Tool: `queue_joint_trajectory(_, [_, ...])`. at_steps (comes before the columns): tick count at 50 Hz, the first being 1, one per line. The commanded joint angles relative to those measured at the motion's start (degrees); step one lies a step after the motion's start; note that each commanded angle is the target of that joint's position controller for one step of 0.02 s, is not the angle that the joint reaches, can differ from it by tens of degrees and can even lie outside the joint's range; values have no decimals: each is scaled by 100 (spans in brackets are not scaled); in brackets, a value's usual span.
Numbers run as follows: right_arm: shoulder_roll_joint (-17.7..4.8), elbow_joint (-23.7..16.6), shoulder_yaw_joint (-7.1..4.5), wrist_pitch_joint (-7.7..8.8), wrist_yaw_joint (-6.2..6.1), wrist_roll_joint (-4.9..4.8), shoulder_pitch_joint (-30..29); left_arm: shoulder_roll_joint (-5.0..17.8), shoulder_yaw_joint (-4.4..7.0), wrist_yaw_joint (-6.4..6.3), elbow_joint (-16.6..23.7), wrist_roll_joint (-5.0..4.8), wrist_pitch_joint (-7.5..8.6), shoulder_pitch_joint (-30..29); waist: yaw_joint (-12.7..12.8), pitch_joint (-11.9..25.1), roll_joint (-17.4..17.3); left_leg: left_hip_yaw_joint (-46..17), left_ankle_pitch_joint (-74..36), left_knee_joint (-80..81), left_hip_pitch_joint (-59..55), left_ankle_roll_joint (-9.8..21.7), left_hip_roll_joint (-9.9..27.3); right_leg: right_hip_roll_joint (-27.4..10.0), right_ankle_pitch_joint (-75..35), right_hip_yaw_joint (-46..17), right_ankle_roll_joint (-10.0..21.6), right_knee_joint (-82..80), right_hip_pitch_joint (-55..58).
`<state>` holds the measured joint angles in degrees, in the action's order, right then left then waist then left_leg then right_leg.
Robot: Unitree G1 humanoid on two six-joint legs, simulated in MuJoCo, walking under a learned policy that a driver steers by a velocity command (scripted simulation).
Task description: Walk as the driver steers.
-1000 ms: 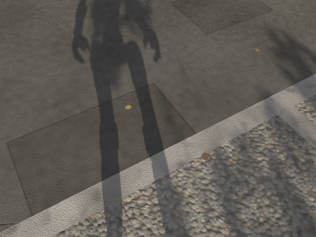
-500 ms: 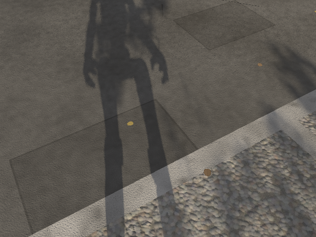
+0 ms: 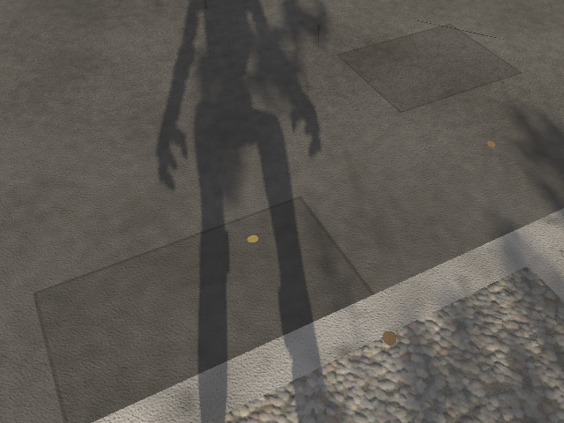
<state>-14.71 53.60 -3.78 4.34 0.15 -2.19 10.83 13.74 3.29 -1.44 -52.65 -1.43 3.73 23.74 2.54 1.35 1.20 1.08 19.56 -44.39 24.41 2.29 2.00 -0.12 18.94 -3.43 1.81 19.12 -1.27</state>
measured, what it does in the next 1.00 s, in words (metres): walks ahead: left foot, then right foot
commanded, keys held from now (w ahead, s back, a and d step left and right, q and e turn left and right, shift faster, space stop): w+shift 0.44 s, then shift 0.56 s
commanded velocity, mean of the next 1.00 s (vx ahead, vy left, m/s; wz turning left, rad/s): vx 0.55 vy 0.00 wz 0.00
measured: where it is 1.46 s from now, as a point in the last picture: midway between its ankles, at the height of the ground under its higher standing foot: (271, 402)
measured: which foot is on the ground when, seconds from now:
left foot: up 0.00-0.08, down 0.10-0.58, up 0.60-1.00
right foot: down 0.00-0.10, up 0.12-0.56, down 0.58-1.00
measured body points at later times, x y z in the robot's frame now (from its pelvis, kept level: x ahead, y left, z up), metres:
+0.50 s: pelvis +0.28 +0.06 -0.02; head +0.31 +0.06 +0.43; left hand +0.53 +0.27 -0.10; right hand +0.18 -0.17 -0.15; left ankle +0.09 +0.15 -0.74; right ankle +0.50 -0.06 -0.70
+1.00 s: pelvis +0.55 +0.05 +0.00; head +0.56 +0.05 +0.45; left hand +0.60 +0.31 -0.14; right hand +0.72 -0.20 -0.12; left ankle +0.65 +0.18 -0.73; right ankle +0.53 -0.04 -0.74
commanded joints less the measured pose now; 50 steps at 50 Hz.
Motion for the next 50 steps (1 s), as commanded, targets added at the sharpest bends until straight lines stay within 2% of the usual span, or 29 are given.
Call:
queue_joint_trajectory(1, [-235,-482,4,255,140,18,-835,977,215,45,387,-58,96,-290,-35,-707,654,213,-431,818,164,-83,63,-1219,751,-1020,915,-1198,-621])
queue_joint_trajectory(2, [-198,-560,-12,-23,303,477,-622,1052,266,140,204,401,83,-265,-190,-564,786,676,-296,1102,-698,-66,-244,-1001,1091,-735,945,-1176,-1077])
queue_joint_trajectory(4, [-462,-203,-164,-187,258,436,627,999,269,186,215,372,106,-482,-823,-439,364,899,-386,1272,-2635,-15,-508,-833,377,-404,888,-166,-2238])
queue_joint_trajectory(5, [-793,158,-296,-136,167,448,1920,890,225,196,243,419,135,-689,-1513,22,-359,429,147,1448,-3914,81,-234,-436,-576,66,778,1741,-2914])
queue_joint_trajectory(6, [-1585,316,-406,-51,69,600,2985,93,22,195,625,396,198,-1048,-1807,580,-2250,-2503,3071,2760,-4385,476,1601,238,981,459,484,4465,-4078])
queue_joint_trajectory(7, [-1248,176,-243,-40,64,586,2172,80,20,217,823,279,240,-1100,-1244,157,-1826,-4948,4169,4031,-3474,774,2014,582,835,-544,599,5453,-4888])
queue_joint_trajectory(8, [-1180,-75,-222,-54,68,519,1220,347,51,259,898,241,219,-1158,-718,-422,-1012,-4291,3769,3769,-2970,818,2134,-70,81,-493,669,5755,-5230])
queue_joint_trajectory(9, [-881,-199,-160,-9,105,437,835,586,89,337,809,306,211,-1151,-559,-403,-365,-3409,2813,3588,-2524,761,1815,-437,-507,-263,607,5463,-4866])
queue_joint_trajectory(11, [-579,-172,-39,69,104,384,704,488,70,429,678,464,105,-882,-245,-351,-515,-2327,1884,3811,-1930,617,1233,-702,-763,-62,364,4973,-4202])
queue_joint_trajectory(12, [-485,-95,-1,114,89,386,824,421,43,485,705,479,31,-934,-229,-427,-668,-2045,1608,3934,-1790,643,1109,-737,-924,43,266,4960,-4169])
queue_joint_trajectory(18, [-439,163,41,247,73,292,1616,389,-40,509,1249,364,-111,-2426,-452,-1036,-310,-979,-223,4473,-1966,874,857,-687,-1815,524,-50,3539,-4867])
queue_joint_trajectory(22, [-443,267,74,311,10,257,1857,251,-146,531,1520,297,-108,-3149,-555,-1207,-343,-426,-1690,4931,-2274,838,895,-509,-2367,863,172,2115,-4112])
queue_joint_trajectory(24, [-480,362,94,278,-12,261,1895,140,-200,496,1536,341,-55,-3185,-513,-1199,-309,-34,-3731,4506,-2735,746,833,-239,-2219,1099,359,1537,-3656])
queue_joint_trajectory(26, [-661,449,78,226,-55,313,2016,232,-174,392,1420,384,22,-2790,-334,-714,-644,90,-6755,3395,-3215,567,899,307,-1833,1327,519,1394,-2797])
queue_joint_trajectory(27, [-776,484,52,171,-108,361,1985,411,-114,334,1186,399,80,-2033,9,-265,-825,100,-7429,2426,-3310,430,879,507,-1703,1241,598,1303,-2036])
queue_joint_trajectory(28, [-1185,369,-43,-3,-161,147,1676,1016,202,308,1124,-213,222,-1179,772,599,-1123,-95,-7753,1143,-3270,230,995,207,-2648,627,723,825,-827])
queue_joint_trajectory(29, [-1105,155,-15,-70,-181,218,1257,1326,245,230,742,-154,201,-62,1193,1492,-890,-53,-6288,-355,-2386,57,733,-417,-3354,152,751,1034,902])
queue_joint_trajectory(30, [-51,7,208,-21,-84,539,1817,1790,255,196,436,80,196,270,361,2086,1475,-195,812,-2364,-252,-186,-503,-1661,-6103,-1369,1001,1833,2943])
queue_joint_trajectory(31, [49,332,270,118,-26,151,2733,1466,219,287,430,251,229,411,322,3256,1514,-1438,1955,-4001,738,-229,-1057,-2505,-5414,-3614,2127,1063,3752])
queue_joint_trajectory(32, [-442,321,127,186,-19,-21,2132,1076,156,297,544,246,208,-214,325,2439,557,-1439,1512,-4119,905,-211,-620,-2193,-5303,-2757,1987,696,2734])
queue_joint_trajectory(33, [-495,51,134,203,-40,-45,1379,779,77,298,614,164,239,-890,152,1300,64,-990,1035,-3655,982,-219,-250,-1901,-5226,-1779,1744,471,1487])
queue_joint_trajectory(34, [-529,-19,99,167,-92,22,959,640,14,312,614,151,293,-1269,-40,678,-436,-757,725,-3403,839,-291,-11,-1715,-5267,-1338,1592,165,435])
queue_joint_trajectory(35, [-524,-74,48,90,-126,73,856,540,-24,310,552,163,336,-1435,-236,423,-450,-680,480,-3149,562,-303,158,-1554,-5221,-1015,1510,-114,-254])
queue_joint_trajectory(36, [-414,-97,51,7,-119,109,926,451,-70,334,447,228,356,-1397,-361,346,-241,-667,304,-2950,162,-275,240,-1443,-5351,-768,1395,-306,-729])
queue_joint_trajectory(38, [-130,-112,93,-109,-126,135,1074,435,-109,339,281,246,386,-1454,-570,240,-2,-610,70,-2283,-149,-319,327,-1284,-5566,-310,1403,-519,-1295])
queue_joint_trajectory(41, [-160,-330,124,-183,-179,217,568,699,-79,233,153,258,326,-1636,-619,207,196,-416,-769,-749,-267,-408,320,-948,-5761,306,1249,-544,-1517])
queue_joint_trajectory(44, [-275,-420,136,-205,-161,220,5,909,-46,162,-14,212,191,-1368,-339,380,218,-290,-1728,265,-487,-424,192,-869,-5201,425,1080,-500,-1207])
queue_joint_trajectory(48, [-507,-536,79,-251,-149,232,-482,883,-66,152,-214,181,33,-1304,-223,170,229,-378,-1592,942,-550,-294,178,-1065,-3823,127,1052,-294,-1002])
queue_joint_trajectory(50, [-553,-480,42,-232,-142,301,-394,786,-97,135,-263,96,-31,-1375,-373,114,143,-295,-1967,1745,-974,-122,100,-913,-2967,64,821,140,-1044])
